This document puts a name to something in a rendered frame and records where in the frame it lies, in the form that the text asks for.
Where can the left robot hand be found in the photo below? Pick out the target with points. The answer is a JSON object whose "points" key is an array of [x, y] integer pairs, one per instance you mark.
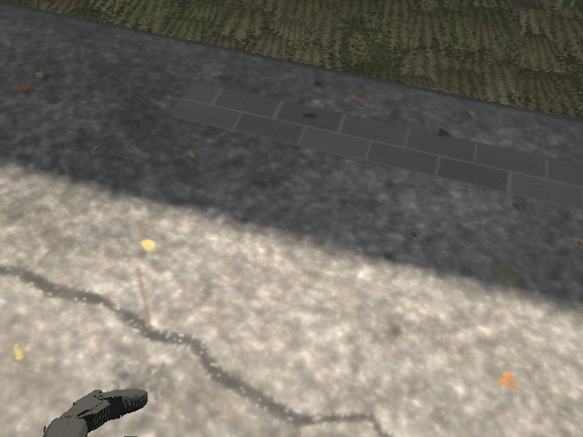
{"points": [[93, 410]]}

